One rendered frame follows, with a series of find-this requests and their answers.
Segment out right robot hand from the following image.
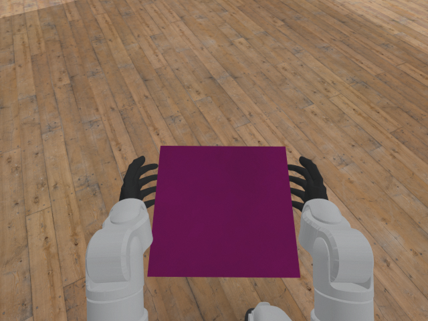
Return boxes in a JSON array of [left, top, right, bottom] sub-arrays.
[[288, 156, 328, 212]]

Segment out left robot forearm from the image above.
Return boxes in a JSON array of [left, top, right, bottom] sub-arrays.
[[85, 198, 153, 321]]

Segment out left robot hand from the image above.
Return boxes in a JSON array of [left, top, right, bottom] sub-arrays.
[[119, 156, 158, 208]]

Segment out right robot thigh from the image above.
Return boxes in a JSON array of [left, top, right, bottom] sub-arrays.
[[248, 306, 292, 321]]

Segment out carton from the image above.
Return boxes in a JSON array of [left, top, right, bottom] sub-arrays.
[[147, 146, 300, 278]]

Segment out robot right shin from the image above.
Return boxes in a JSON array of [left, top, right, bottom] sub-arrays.
[[254, 302, 270, 309]]

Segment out right robot forearm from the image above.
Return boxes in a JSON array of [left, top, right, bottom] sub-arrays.
[[298, 199, 374, 321]]

